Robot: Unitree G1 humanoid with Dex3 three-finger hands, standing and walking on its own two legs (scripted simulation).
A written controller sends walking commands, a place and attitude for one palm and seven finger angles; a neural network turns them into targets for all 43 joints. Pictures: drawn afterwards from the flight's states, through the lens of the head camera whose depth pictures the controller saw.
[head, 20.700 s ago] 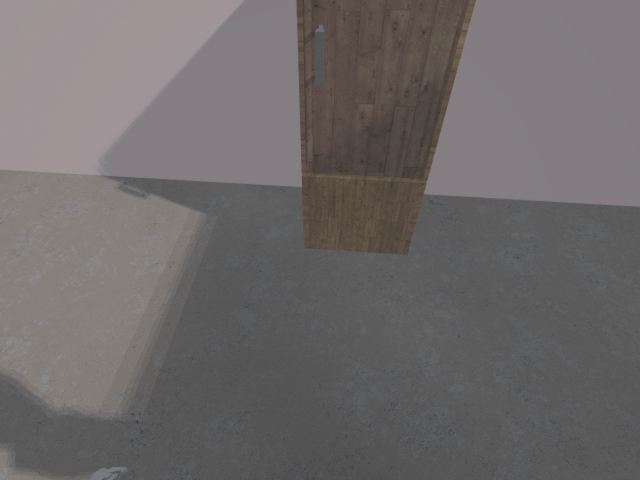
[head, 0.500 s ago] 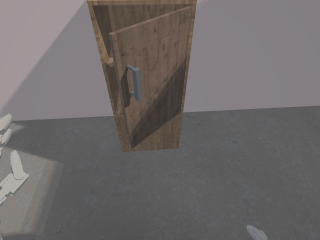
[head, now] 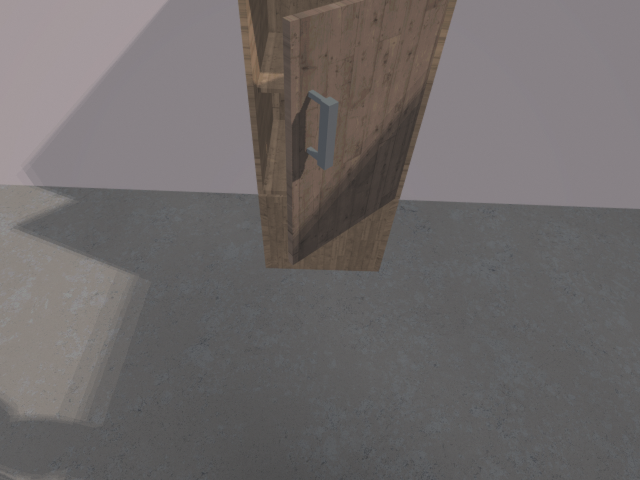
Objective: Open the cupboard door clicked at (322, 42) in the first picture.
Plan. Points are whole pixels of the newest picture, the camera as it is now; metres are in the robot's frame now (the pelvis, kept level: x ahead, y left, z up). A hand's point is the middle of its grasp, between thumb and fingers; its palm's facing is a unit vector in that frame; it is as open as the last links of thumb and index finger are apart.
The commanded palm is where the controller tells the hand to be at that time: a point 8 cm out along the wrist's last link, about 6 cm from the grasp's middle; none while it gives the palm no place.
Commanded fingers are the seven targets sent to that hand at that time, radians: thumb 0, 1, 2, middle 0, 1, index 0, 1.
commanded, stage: let the arm hang, fingers relaxed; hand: left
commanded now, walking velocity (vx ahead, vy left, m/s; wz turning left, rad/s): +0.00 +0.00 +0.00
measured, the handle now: (319, 130) +0.66 +0.06 +0.06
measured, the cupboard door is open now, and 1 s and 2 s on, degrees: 41 41 41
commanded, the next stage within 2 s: look to check the result in 0.70 s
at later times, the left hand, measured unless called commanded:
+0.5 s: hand out of the picture +0.06 +0.23 -0.16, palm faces +0.00 -0.96 -0.28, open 7.4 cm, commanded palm none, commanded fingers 0.00 0.90 0.90 -0.20 -0.30 -0.20 -0.30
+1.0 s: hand out of the picture +0.10 +0.23 -0.15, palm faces -0.03 -0.95 -0.32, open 7.4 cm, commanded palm none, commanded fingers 0.00 0.90 0.90 -0.20 -0.30 -0.20 -0.30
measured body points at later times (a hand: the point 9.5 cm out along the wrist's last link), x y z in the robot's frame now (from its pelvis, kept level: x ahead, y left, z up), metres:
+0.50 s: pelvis +0.01 +0.02 +0.01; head +0.02 +0.01 +0.46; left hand +0.06 +0.28 -0.14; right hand +0.03 -0.22 -0.16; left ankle +0.02 +0.12 -0.74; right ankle +0.05 -0.08 -0.74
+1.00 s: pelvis +0.03 +0.00 +0.01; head +0.05 -0.01 +0.46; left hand +0.10 +0.28 -0.13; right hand +0.07 -0.27 -0.15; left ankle +0.02 +0.12 -0.74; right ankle +0.05 -0.08 -0.74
